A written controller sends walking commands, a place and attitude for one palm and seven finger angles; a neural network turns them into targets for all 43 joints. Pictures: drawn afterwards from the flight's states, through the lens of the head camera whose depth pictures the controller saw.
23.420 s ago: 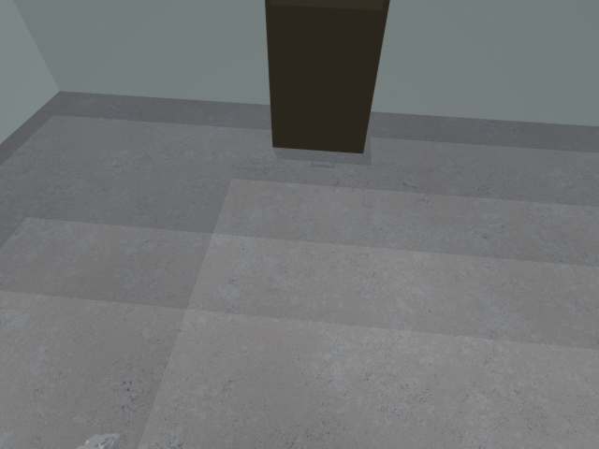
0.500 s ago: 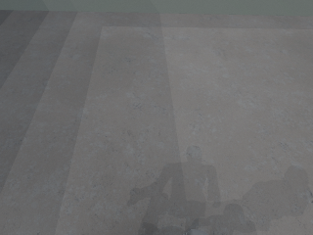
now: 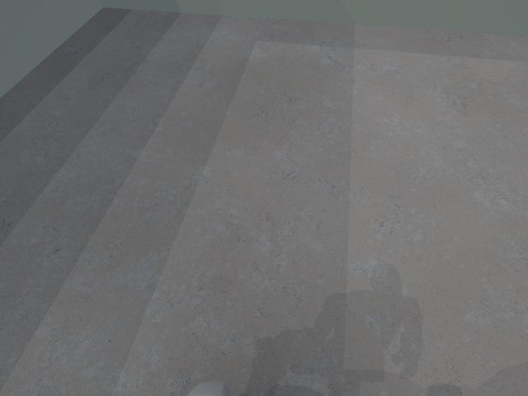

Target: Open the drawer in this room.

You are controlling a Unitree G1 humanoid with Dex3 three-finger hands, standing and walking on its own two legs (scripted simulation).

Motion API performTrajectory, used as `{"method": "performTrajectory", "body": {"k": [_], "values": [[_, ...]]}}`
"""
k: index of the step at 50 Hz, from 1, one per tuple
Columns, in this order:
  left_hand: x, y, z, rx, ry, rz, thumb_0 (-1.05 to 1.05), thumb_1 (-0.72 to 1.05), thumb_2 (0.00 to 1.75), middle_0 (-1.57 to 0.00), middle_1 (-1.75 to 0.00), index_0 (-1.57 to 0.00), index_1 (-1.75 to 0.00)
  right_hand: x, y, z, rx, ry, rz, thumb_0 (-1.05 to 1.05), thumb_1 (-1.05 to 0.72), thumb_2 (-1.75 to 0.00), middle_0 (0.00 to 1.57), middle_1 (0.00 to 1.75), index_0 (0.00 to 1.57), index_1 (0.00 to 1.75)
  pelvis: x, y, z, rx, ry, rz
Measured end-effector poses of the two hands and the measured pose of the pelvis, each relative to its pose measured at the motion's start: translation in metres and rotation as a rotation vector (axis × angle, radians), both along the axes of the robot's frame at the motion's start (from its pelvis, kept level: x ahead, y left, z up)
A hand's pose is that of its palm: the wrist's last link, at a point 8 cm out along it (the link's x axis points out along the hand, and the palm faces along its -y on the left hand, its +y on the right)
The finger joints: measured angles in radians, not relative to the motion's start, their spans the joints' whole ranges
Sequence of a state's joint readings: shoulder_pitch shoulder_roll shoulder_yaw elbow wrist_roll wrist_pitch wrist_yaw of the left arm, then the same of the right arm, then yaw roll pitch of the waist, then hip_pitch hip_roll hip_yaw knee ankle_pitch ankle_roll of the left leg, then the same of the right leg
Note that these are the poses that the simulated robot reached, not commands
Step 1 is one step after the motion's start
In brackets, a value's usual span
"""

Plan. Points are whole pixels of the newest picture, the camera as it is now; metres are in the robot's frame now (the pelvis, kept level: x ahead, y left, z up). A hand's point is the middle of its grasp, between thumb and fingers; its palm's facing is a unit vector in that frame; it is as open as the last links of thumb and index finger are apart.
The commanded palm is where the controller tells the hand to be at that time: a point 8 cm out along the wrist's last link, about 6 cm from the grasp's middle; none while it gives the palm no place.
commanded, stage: turn or walk to find it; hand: left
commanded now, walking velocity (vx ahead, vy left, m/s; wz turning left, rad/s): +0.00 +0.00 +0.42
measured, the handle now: out of the picture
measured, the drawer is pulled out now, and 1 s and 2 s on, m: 0.00 0.00 0.00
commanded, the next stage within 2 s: none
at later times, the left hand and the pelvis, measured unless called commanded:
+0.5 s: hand out of the picture +0.04 +0.23 -0.16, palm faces +0.22 -0.94 -0.26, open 7.4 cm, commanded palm none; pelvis -0.01 +0.01 +0.00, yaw +11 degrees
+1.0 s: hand out of the picture -0.10 +0.23 -0.19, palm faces +0.46 -0.86 -0.23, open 7.4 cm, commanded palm none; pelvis -0.04 +0.03 -0.01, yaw +24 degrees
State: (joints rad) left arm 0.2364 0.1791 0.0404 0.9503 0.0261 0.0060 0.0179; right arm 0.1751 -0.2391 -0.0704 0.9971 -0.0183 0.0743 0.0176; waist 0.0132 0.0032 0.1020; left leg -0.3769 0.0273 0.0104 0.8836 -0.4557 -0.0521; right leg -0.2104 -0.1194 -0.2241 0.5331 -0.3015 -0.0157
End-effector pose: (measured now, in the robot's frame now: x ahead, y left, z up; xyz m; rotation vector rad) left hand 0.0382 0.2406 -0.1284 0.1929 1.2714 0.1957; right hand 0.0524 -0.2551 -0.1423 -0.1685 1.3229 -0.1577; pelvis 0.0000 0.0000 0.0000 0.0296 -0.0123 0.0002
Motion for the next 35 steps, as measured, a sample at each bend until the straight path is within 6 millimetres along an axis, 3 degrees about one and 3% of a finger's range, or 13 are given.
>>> {"method": "performTrajectory", "body": {"k": [8, 16, 21, 27, 35], "values": [[-0.055, 0.047, -0.029, -0.016, 0.101, 0.13, 0.0, 0.9, 0.89, -0.21, -0.3, -0.21, -0.3, 0.054, 0.041, 0.012, -0.048, -0.134, 0.139, 0.0, -0.91, -0.9, 0.2, 0.3, 0.2, 0.3, -0.007, 0.028, -0.013, -0.027, -0.004, 0.063], [-0.047, 0.06, -0.01, -0.014, 0.034, 0.165, 0.01, 0.9, 0.89, -0.2, -0.3, -0.2, -0.3, 0.061, 0.064, 0.024, -0.031, -0.149, 0.197, 0.0, -0.91, -0.9, 0.2, 0.3, 0.2, 0.3, -0.012, 0.036, 0.003, -0.051, 0.006, 0.122], [-0.029, 0.052, -0.002, 0.0, -0.028, 0.166, 0.01, 0.9, 0.89, -0.2, -0.3, -0.2, -0.3, 0.054, 0.061, 0.016, -0.003, -0.126, 0.204, 0.0, -0.91, -0.9, 0.2, 0.3, 0.2, 0.3, -0.014, 0.028, 0.003, -0.046, 0.013, 0.159], [-0.014, 0.029, 0.003, 0.035, -0.115, 0.169, 0.0, 0.9, 0.89, -0.2, -0.3, -0.2, -0.3, 0.043, 0.037, -0.007, 0.032, -0.073, 0.203, 0.0, -0.91, -0.9, 0.2, 0.3, 0.21, 0.3, -0.014, 0.005, -0.008, -0.02, 0.023, 0.21], [-0.049, 0.0, 0.01, 0.03, -0.085, 0.247, 0.0, 0.9, 0.89, -0.2, -0.3, -0.21, -0.3, 0.044, 0.017, -0.008, 0.024, -0.011, 0.249, 0.0, -0.91, -0.9, 0.2, 0.3, 0.2, 0.3, -0.017, -0.007, -0.001, -0.007, 0.0, 0.293]]}}
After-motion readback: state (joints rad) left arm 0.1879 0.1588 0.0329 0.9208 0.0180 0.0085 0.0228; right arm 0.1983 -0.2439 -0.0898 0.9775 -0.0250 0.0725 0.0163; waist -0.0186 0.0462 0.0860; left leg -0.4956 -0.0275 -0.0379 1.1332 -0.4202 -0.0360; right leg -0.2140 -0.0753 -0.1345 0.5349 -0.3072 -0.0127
